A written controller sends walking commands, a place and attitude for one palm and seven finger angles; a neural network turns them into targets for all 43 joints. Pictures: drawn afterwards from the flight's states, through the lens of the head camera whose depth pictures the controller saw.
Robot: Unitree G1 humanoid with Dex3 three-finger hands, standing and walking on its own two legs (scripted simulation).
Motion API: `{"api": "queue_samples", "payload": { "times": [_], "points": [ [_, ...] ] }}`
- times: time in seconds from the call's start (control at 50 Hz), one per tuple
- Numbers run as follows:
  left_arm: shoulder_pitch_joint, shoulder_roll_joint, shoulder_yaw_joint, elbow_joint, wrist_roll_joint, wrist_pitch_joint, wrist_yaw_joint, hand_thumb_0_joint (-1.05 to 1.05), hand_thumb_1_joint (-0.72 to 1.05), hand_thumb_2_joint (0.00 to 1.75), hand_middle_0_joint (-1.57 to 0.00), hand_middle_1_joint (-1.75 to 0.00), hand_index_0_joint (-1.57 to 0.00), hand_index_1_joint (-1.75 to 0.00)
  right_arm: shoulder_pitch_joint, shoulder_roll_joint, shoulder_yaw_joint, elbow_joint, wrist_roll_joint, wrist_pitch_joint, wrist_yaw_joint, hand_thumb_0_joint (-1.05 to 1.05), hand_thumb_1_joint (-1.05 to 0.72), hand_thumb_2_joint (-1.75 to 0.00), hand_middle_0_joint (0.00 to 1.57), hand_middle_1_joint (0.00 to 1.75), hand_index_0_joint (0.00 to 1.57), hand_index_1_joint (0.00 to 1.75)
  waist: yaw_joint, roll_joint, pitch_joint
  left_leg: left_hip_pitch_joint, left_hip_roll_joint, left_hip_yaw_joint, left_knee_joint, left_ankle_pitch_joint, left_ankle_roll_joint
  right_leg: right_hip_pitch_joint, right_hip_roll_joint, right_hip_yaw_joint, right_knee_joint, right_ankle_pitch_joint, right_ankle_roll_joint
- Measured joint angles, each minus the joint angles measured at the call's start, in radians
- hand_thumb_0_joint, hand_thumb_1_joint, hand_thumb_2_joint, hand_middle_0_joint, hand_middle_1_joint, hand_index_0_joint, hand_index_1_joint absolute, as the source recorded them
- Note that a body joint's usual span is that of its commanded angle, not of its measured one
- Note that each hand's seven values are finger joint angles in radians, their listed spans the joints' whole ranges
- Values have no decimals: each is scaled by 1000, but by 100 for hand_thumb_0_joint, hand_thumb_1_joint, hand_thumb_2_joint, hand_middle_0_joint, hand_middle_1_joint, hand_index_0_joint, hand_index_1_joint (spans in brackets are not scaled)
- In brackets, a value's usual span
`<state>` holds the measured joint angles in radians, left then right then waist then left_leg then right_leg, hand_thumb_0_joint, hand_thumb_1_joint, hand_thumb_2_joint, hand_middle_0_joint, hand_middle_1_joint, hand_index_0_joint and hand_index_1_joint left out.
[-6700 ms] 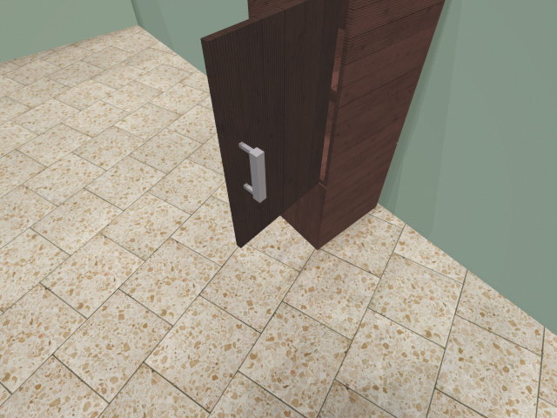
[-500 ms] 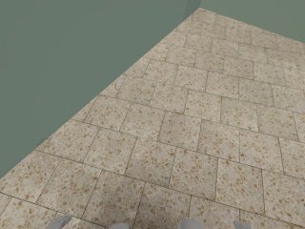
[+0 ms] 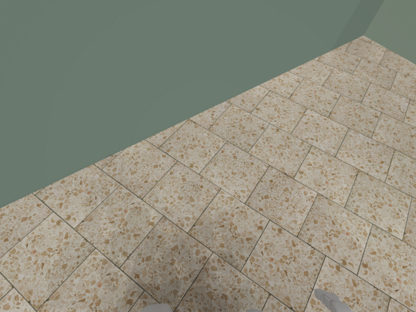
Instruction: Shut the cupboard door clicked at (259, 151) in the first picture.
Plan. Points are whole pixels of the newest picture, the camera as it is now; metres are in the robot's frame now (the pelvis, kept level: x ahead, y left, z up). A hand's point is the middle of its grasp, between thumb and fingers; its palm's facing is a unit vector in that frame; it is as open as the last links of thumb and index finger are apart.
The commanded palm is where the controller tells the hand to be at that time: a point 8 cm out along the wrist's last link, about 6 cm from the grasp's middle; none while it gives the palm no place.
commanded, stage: walk to a spot facing it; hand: left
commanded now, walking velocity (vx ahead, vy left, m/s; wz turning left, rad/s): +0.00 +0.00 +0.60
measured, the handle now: out of the picture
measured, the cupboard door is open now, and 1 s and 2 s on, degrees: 98 98 98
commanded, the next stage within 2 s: none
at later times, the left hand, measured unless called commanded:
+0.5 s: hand out of the picture +0.04 +0.15 -0.14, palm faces +0.28 -0.92 -0.26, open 7.4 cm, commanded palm none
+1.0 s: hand out of the picture +0.01 +0.14 -0.14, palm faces +0.55 -0.77 -0.31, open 7.4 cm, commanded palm none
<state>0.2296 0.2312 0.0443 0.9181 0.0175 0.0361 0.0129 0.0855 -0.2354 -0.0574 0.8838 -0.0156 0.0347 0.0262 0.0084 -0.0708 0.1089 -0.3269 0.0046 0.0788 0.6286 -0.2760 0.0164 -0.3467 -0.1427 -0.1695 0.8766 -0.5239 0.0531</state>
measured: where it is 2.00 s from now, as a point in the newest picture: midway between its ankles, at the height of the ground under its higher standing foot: outside the picture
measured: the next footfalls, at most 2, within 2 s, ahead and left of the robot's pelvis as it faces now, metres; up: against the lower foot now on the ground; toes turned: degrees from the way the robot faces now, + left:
right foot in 0.28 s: +0.07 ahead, -0.17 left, +0.00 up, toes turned +6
left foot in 0.62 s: +0.02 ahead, +0.07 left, +0.00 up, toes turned +28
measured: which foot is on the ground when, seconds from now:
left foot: down 0.00-0.28, up 0.30-0.60, down 0.62-0.94, up 0.96-1.00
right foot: up 0.00-0.26, down 0.28-0.62, up 0.64-0.92, down 0.94-1.00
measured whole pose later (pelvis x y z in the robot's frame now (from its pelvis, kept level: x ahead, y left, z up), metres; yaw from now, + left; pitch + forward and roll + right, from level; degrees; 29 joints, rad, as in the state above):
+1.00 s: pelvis +0.05 -0.10 +0.01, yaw +36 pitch +1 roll +0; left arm 0.16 0.23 0.05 0.86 0.03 0.01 0.02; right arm 0.14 -0.26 -0.08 0.92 -0.01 0.07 0.01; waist -0.01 0.04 0.09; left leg -0.45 -0.01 -0.09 0.91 -0.48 -0.04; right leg -0.31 -0.06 -0.08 0.62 -0.34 0.01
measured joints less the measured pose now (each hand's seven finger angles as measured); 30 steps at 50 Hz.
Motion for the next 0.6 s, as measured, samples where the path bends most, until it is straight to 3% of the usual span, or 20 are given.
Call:
{"api": "queue_samples", "payload": {
  "times": [0.04,0.1,0.18,0.26,0.3,0.34,0.38,0.42,0.54,0.6],
  "points": [
    [-21,19,10,6,2,20,4,1,91,89,-21,-30,-20,-30,9,11,8,-3,-3,-5,-7,0,-91,-90,20,30,20,29,1,-5,-2,2,0,-23,3,-42,3,-68,27,62,144,-25,15],
    [-58,33,19,-1,2,27,1,1,91,89,-20,-30,-20,-30,28,16,11,2,-7,-2,-19,0,-90,-90,20,30,20,30,-2,14,-4,14,6,-71,-37,-20,-16,-120,51,110,196,22,25],
    [-93,38,22,-32,0,17,-7,1,91,90,-20,-30,-20,-30,47,10,8,16,-10,7,-20,0,-90,-90,20,30,21,30,-7,48,-7,20,13,-126,-73,9,-33,-103,69,142,61,59,24],
    [-101,37,18,-58,-2,-3,-9,0,91,90,-20,-30,-20,-30,66,-2,-4,22,-7,22,-17,0,-90,-90,20,30,21,30,-17,80,-20,-8,12,-179,-40,-3,-63,-1,97,137,-189,149,19],
    [-93,31,16,-67,6,-23,-4,0,91,90,-20,-30,-20,-30,69,-14,-16,24,0,31,-15,0,-90,-90,20,30,21,30,-15,89,-25,-53,0,-190,59,-93,-64,24,95,123,-261,220,-24],
    [-87,11,5,-64,10,-28,2,0,91,90,-20,-30,-20,-30,65,-31,-29,29,1,42,-13,0,-90,-90,20,30,21,30,-24,105,-15,-120,-13,-169,268,-205,-58,36,82,93,-245,199,-48],
    [-71,-6,-3,-61,11,-23,7,0,91,90,-20,-30,-20,-30,64,-40,-36,35,-1,48,-8,0,-90,-90,20,30,20,30,-28,103,-14,-168,-11,-123,436,-209,-63,63,65,68,-274,194,-53],
    [-56,-15,-7,-55,11,-19,9,0,91,90,-20,-30,-20,-30,62,-38,-35,37,-1,51,-2,0,-91,-90,20,30,20,29,-33,86,-14,-175,1,-77,481,-195,-75,90,47,46,-314,206,-52],
    [-30,-21,-14,-42,14,-29,4,0,91,89,-20,-30,-20,-30,44,-16,-16,30,6,41,7,0,-91,-90,19,30,20,29,-18,27,3,-66,16,3,180,-178,-84,121,3,-29,-331,197,-47],
    [-11,-13,-8,-32,8,-26,-2,0,91,89,-21,-30,-20,-30,31,-14,-6,17,5,27,9,0,-91,-90,19,30,20,29,-11,17,3,13,10,20,-13,-49,-65,104,-15,-69,-254,147,-33]
  ]
}}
